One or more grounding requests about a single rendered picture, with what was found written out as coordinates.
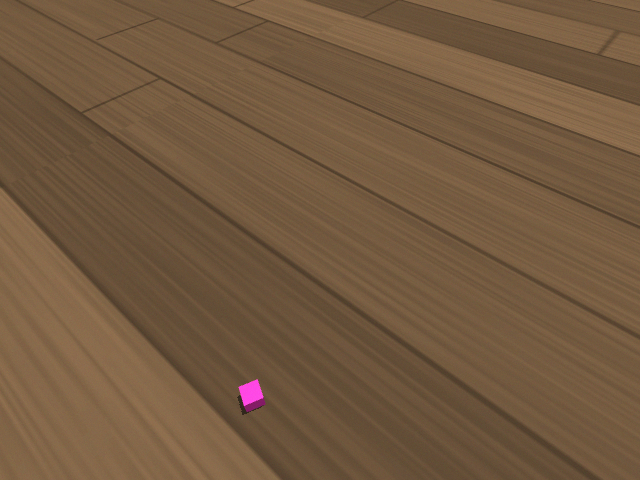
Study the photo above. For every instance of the cube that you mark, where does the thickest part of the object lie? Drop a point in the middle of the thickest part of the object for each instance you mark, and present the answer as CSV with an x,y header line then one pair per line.
x,y
251,395

